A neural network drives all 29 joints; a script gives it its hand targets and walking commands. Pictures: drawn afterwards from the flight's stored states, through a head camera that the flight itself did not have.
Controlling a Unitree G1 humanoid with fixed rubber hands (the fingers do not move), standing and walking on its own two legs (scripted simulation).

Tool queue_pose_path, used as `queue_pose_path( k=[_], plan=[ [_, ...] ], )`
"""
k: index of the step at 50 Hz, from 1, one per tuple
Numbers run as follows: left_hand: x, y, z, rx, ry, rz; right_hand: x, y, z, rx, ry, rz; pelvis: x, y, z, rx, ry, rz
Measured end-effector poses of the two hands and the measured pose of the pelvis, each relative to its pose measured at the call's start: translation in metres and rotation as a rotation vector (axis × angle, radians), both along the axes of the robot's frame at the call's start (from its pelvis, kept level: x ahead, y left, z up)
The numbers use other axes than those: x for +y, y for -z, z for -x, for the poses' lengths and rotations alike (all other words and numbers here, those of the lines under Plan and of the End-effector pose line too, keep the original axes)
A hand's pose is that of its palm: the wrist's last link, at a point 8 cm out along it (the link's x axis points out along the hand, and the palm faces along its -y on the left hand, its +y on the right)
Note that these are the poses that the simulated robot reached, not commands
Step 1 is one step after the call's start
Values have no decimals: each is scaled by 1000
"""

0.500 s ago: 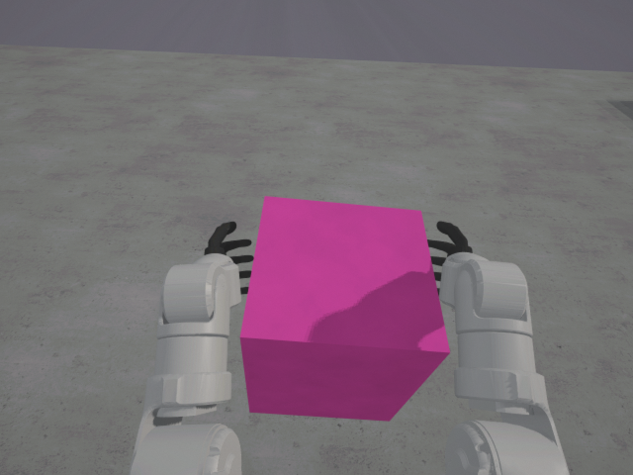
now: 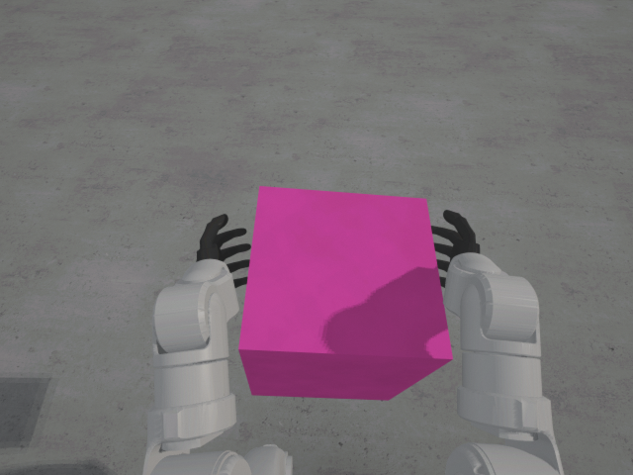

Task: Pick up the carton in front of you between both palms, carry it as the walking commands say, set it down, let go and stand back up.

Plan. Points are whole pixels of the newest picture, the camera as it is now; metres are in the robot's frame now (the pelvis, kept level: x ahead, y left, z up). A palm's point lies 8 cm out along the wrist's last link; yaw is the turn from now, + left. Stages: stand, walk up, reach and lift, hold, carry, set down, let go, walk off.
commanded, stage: carry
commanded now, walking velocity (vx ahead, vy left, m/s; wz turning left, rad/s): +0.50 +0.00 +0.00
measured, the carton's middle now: (331, 305) +0.34 +0.02 -0.02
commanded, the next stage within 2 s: none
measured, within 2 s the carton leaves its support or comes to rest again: neither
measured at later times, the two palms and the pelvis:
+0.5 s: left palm (270, 85) +0.71 +0.13 +0.09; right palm (443, 95) +0.67 -0.16 +0.09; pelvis +0.35 +0.03 +0.00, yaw -3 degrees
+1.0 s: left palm (271, 19) +0.96 +0.16 +0.08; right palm (408, 13) +0.98 -0.14 +0.09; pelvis +0.71 -0.01 +0.00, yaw +3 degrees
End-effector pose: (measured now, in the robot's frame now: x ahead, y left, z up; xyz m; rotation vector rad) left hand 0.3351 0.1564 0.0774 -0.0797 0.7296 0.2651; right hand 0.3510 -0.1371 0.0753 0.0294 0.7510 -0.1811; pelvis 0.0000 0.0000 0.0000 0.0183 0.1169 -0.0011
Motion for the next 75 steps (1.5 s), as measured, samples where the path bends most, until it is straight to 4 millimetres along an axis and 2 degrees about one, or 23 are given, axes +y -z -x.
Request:
queue_pose_path(
  k=[6, 11, 14, 17, 20, 24, 29, 33, 40, 46, 49, 53, 57, 60, 64, 67, 71, 75],
  plan=[
    [10, -14, -84, -93, -29, -9, 10, -9, -87, -92, -2, -6, -3, 3, -80, -3, 8, 4],
    [11, -19, -172, -150, 6, -7, 10, -18, -167, -151, 28, 21, 5, 19, -167, -32, 12, 13],
    [3, -13, -232, -158, 71, 8, 3, -19, -211, -161, 66, 44, 12, 34, -222, -54, 22, 19],
    [-11, -4, -279, -95, 145, 1, -10, -13, -241, -101, 109, 56, 20, 30, -258, -48, 23, 11],
    [-22, -1, -314, -27, 175, -3, -21, -6, -266, -29, 157, 28, 28, 18, -293, -39, 32, 23],
    [-27, -9, -361, -28, 177, 2, -25, -13, -310, -30, 178, 12, 32, 5, -340, -31, 51, 45],
    [-20, -23, -419, -84, 135, 23, -19, -32, -378, -84, 151, 16, 26, -4, -405, -17, 53, 70],
    [-13, -27, -460, -122, 77, 46, -12, -38, -433, -121, 117, 8, 13, -2, -467, -9, 36, 82],
    [-12, -8, -536, -100, 42, -13, -12, -12, -527, -106, 12, 28, -11, 19, -585, -44, -39, 78],
    [-5, 2, -580, 14, 14, -31, -4, -3, -586, 0, -64, 60, -15, 4, -658, -43, -59, 50],
    [-1, -5, -613, 10, 13, -36, -1, -8, -620, -5, -70, 60, -11, -1, -697, -37, -52, 35],
    [6, -13, -671, -24, 39, -45, 6, -14, -670, -39, -45, 55, 3, -1, -753, -37, -47, 26],
    [21, -10, -736, -65, 65, -36, 21, -14, -726, -78, -17, 67, 24, 11, -816, -54, -33, 26],
    [33, 1, -787, -80, 81, -16, 33, -7, -772, -90, 3, 82, 41, 25, -860, -62, -9, 9],
    [37, 6, -838, -4, 118, -14, 37, -3, -813, -11, 39, 79, 54, 12, -903, -41, 33, 25],
    [35, 1, -875, 13, 151, -10, 35, -10, -842, 8, 70, 83, 59, 1, -937, -32, 45, 37],
    [31, -10, -925, -10, 178, -20, 31, -21, -887, -14, 92, 82, 61, -8, -986, -23, 41, 50],
    [29, -19, -977, -52, 166, -23, 29, -30, -941, -58, 82, 79, 56, -7, -1041, -19, 31, 48]
  ],
)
